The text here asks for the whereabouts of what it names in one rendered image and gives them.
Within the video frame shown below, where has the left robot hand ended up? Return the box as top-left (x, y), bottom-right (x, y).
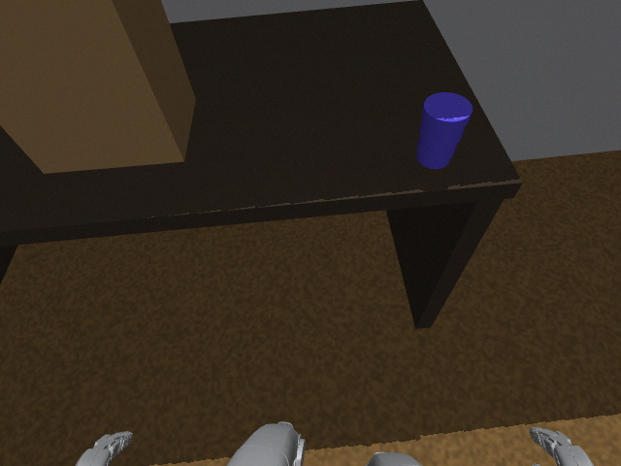
top-left (76, 431), bottom-right (133, 466)

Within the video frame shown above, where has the right robot hand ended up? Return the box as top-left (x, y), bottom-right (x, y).
top-left (530, 427), bottom-right (594, 466)

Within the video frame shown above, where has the desk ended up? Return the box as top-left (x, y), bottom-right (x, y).
top-left (0, 0), bottom-right (523, 329)

